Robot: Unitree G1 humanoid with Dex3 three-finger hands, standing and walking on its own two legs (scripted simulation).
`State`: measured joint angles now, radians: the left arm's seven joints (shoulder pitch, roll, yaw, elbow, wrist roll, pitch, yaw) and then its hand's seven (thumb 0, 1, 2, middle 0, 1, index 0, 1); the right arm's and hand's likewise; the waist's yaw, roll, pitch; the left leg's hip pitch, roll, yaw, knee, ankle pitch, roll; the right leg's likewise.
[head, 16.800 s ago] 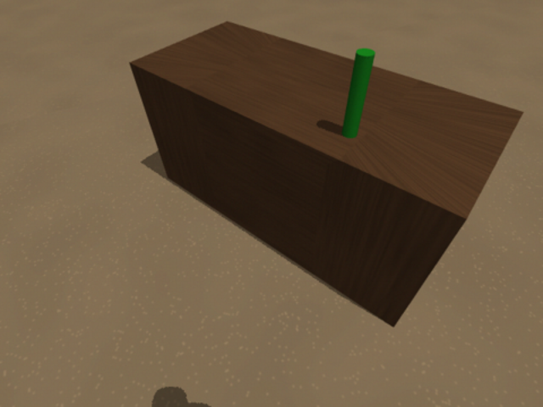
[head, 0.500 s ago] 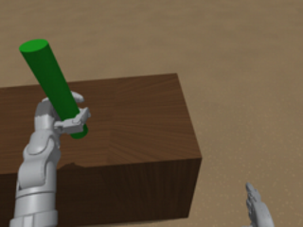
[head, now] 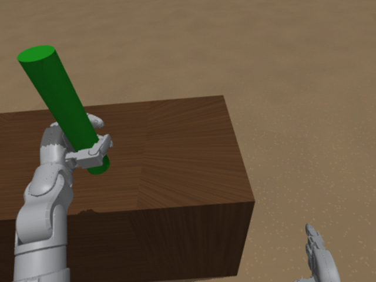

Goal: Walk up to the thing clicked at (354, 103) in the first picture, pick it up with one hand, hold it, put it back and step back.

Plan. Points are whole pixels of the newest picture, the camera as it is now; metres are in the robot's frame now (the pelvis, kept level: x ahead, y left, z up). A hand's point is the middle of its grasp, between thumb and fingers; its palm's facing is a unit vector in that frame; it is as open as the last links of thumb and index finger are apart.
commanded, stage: hold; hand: left
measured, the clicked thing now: (74, 122) +0.34 +0.19 +0.25
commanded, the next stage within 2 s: none
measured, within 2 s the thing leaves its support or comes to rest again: neither
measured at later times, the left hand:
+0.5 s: hand (95, 141) +0.34 +0.17 +0.20, palm faces +0.11 -0.99 +0.01, open 6.0 cm
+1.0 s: hand (97, 141) +0.34 +0.16 +0.20, palm faces +0.09 -1.00 +0.01, open 6.0 cm
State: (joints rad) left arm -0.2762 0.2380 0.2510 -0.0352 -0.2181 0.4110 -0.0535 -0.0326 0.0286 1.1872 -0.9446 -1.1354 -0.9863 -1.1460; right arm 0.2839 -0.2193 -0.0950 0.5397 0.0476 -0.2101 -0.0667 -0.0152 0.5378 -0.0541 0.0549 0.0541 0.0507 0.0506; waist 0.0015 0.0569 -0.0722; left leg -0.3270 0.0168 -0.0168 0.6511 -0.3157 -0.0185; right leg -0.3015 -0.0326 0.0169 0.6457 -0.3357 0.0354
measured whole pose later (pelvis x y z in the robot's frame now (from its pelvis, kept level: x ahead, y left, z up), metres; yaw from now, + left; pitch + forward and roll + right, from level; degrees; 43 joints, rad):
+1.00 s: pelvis +0.00 -0.01 +0.00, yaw +0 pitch -1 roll +0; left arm -0.28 0.22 0.25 -0.05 -0.22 0.47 -0.07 -0.03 0.03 1.18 -0.94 -1.15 -0.98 -1.16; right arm 0.25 -0.23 -0.11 0.63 0.04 -0.22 -0.06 -0.02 0.54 -0.05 0.06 0.05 0.05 0.05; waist 0.01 0.06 -0.07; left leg -0.29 0.02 -0.02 0.60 -0.29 -0.02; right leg -0.27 -0.04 0.01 0.61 -0.32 0.03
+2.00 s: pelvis +0.01 +0.00 +0.01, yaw +1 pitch -1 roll +0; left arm -0.27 0.22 0.25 -0.07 -0.21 0.46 -0.05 -0.03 0.03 1.18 -0.93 -1.16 -0.97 -1.17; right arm 0.23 -0.22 -0.10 0.67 0.03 -0.23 -0.07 -0.02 0.54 -0.06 0.05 0.05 0.05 0.05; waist 0.01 0.06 -0.06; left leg -0.27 0.02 -0.03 0.58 -0.29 -0.02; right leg -0.24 -0.03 0.01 0.58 -0.31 0.03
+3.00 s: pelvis +0.00 +0.00 +0.00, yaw -1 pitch +3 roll +0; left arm -0.52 0.30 0.28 0.56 -0.17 0.04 -0.06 -0.03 0.03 1.18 -0.93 -1.17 -0.97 -1.17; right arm 0.22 -0.22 -0.08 0.64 0.03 -0.24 -0.05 -0.02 0.57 -0.05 0.06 0.05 0.05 0.05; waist -0.06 0.01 -0.04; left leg -0.40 0.03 -0.01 0.64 -0.29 -0.03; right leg -0.38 -0.02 0.02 0.63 -0.31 0.03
